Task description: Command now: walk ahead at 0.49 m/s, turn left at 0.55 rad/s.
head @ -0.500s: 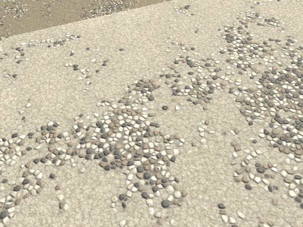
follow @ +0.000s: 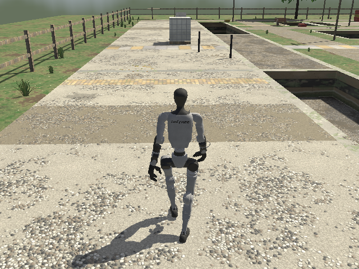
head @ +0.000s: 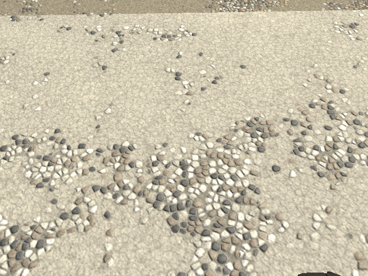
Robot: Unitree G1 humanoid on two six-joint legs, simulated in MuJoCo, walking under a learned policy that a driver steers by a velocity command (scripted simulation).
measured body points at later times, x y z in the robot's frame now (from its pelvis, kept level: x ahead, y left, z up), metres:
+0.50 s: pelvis +0.27 +0.00 +0.01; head +0.30 +0.02 +0.46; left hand +0.43 +0.25 -0.10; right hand +0.25 -0.26 -0.12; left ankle +0.14 +0.03 -0.72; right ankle +0.47 -0.11 -0.68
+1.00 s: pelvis +0.54 +0.00 +0.02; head +0.57 +0.00 +0.47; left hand +0.48 +0.26 -0.11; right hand +0.76 -0.21 -0.08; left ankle +0.70 +0.17 -0.67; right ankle +0.49 -0.07 -0.72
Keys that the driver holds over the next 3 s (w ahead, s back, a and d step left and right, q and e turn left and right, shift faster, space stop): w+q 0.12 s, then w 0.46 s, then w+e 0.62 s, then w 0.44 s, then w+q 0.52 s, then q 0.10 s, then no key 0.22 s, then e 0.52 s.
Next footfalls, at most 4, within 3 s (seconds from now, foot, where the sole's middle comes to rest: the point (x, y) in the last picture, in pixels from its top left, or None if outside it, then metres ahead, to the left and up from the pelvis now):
0.06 left None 0.18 0.04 -0.76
0.60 right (224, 249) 0.53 -0.06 -0.76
1.14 left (173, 182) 0.79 0.13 -0.76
1.66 right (235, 144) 0.98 -0.12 -0.76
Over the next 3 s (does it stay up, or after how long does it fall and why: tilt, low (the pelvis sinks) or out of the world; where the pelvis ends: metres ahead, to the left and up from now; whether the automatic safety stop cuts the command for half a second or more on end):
stays up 1.29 -0.05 0.02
